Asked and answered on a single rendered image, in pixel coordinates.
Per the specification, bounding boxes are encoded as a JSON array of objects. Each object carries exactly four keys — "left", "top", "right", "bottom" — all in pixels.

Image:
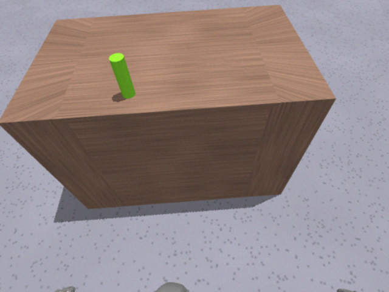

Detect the can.
[{"left": 109, "top": 53, "right": 136, "bottom": 99}]

